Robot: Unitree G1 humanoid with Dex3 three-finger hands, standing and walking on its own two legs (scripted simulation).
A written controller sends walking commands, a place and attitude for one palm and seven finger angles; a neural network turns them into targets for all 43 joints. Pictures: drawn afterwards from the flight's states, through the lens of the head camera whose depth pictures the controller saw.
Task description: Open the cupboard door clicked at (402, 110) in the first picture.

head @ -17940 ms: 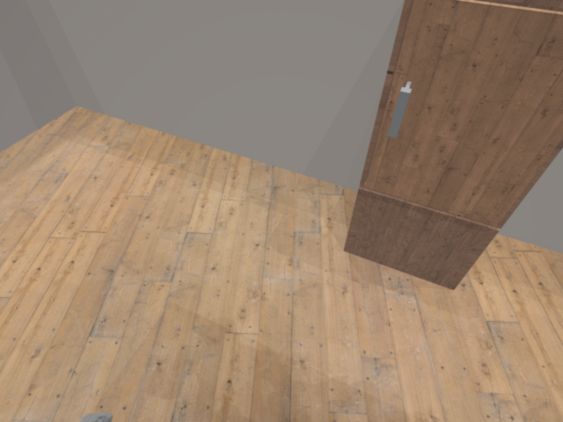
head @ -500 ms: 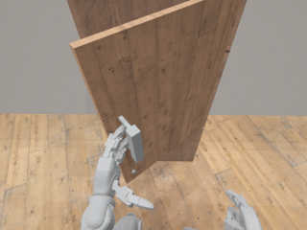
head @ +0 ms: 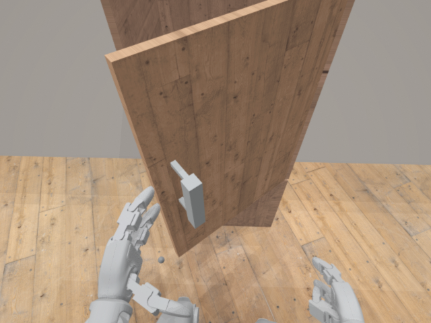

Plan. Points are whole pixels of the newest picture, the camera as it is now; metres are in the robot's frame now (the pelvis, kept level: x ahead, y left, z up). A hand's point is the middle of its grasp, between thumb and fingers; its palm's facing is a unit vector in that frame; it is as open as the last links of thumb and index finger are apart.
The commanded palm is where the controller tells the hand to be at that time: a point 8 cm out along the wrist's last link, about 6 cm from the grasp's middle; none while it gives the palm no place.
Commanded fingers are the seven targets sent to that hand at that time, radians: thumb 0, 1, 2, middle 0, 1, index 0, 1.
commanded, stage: slide the hand sideways off the handle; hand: left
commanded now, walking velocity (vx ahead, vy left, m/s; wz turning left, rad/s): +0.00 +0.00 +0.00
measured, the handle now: (187, 194) +0.33 +0.07 +0.07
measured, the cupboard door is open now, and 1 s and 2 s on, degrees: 39 39 39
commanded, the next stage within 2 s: draw the hand back to the body in 0.36 s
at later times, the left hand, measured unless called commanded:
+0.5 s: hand (141, 269) +0.20 +0.13 +0.07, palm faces -0.01 -1.00 -0.02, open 16.3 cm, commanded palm +0.17 +0.19 +0.08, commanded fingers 0.00 -0.50 0.30 -0.15 -0.30 -0.15 -0.30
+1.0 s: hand (88, 256) +0.19 +0.18 +0.14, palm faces +0.04 -0.99 -0.11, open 16.1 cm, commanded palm +0.16 +0.24 +0.16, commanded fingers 0.00 -0.22 0.42 -0.16 -0.30 -0.16 -0.30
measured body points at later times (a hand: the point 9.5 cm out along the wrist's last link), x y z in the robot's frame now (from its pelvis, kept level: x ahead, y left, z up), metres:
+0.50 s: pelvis +0.00 -0.01 -0.01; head +0.04 -0.02 +0.44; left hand +0.19 +0.18 +0.07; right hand +0.19 -0.24 -0.08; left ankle +0.06 +0.11 -0.65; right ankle -0.02 -0.11 -0.65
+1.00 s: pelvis +0.01 +0.00 +0.03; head +0.01 -0.02 +0.48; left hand +0.19 +0.23 +0.15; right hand +0.20 -0.23 -0.03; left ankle +0.06 +0.11 -0.65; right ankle -0.02 -0.11 -0.65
